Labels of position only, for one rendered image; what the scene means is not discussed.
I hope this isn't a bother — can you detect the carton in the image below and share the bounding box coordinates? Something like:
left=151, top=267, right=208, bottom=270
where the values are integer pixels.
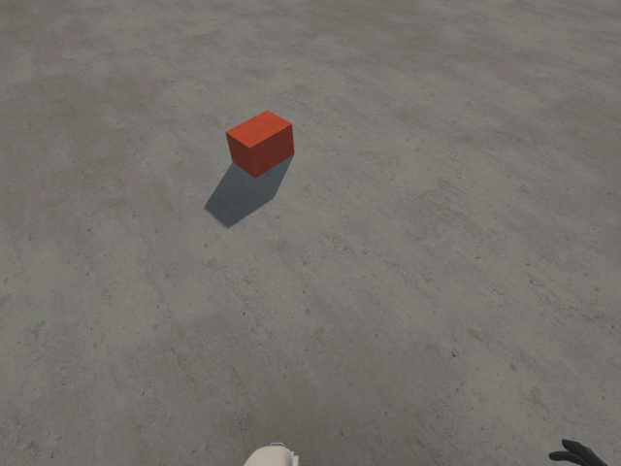
left=225, top=110, right=295, bottom=178

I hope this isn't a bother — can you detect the right robot hand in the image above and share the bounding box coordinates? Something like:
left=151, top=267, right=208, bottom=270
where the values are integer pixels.
left=549, top=439, right=607, bottom=466

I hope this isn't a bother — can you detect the robot left thigh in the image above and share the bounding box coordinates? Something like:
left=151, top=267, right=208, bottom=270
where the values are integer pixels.
left=244, top=446, right=300, bottom=466

